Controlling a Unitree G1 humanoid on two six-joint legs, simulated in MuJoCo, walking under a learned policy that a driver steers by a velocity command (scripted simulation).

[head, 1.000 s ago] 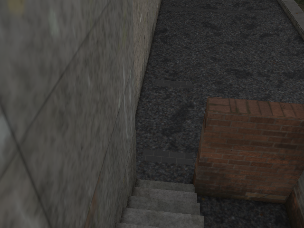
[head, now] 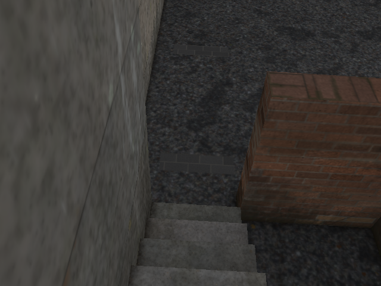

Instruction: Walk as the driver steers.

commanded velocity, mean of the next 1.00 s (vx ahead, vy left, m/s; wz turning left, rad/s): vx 0.10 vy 0.00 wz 0.00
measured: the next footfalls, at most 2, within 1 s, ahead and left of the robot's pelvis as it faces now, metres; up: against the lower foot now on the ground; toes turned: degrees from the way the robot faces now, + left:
left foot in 0.12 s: +0.19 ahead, +0.11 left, -0.19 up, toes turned +3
right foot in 0.40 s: +0.20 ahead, -0.14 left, -0.20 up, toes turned -4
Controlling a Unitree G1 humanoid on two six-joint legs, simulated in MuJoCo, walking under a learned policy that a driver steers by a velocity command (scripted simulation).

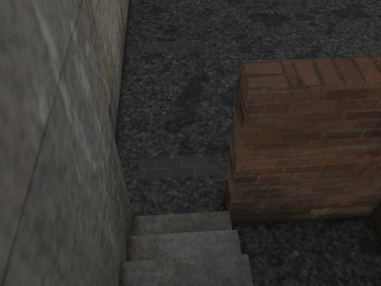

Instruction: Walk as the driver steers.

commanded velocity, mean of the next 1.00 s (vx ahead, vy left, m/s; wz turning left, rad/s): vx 0.43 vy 0.00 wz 0.00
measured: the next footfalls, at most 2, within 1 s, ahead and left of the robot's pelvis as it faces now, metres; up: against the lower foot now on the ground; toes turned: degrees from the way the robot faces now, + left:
left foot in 0.54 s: +0.24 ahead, +0.14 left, -0.20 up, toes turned -2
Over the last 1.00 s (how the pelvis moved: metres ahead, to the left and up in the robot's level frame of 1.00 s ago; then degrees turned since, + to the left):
0.18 -0.04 -0.14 0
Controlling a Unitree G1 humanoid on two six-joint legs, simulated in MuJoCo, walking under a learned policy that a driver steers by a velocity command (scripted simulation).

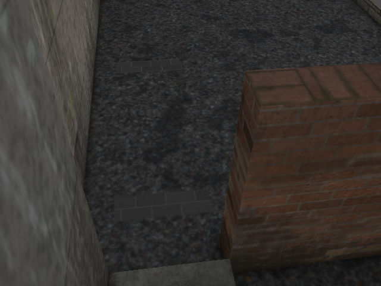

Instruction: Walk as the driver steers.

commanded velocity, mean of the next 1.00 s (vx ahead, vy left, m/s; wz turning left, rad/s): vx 0.40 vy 0.00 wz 0.00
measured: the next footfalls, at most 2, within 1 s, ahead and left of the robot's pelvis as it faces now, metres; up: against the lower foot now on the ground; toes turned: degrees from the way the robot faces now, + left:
right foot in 0.06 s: +0.14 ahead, -0.10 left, -0.19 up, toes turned -4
left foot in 0.52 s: +0.38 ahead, +0.09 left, -0.39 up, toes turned -1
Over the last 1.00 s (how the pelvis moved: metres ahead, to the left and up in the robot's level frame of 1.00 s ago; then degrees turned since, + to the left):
0.37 0.05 -0.32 0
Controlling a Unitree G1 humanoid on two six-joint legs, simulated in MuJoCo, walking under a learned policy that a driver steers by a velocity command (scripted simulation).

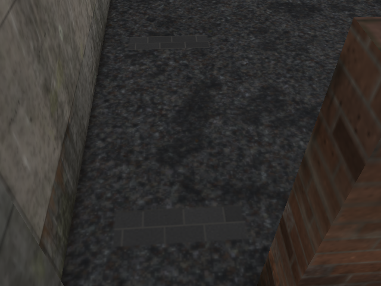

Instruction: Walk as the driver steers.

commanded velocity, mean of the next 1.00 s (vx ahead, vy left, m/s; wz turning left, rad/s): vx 0.15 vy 0.00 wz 0.00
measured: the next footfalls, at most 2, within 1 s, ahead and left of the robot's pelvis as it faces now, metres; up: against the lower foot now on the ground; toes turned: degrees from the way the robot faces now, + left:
left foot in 0.24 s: +0.09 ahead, +0.17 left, +0.00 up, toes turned +1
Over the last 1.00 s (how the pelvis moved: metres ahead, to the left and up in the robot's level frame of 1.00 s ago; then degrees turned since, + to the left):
0.51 -0.01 -0.45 0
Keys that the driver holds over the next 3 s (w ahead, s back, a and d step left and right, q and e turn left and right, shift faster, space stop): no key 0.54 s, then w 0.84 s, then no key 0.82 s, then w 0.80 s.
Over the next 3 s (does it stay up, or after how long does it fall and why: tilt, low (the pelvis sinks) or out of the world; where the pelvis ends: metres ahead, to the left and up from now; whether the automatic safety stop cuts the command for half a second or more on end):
stays up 1.04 0.00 -0.40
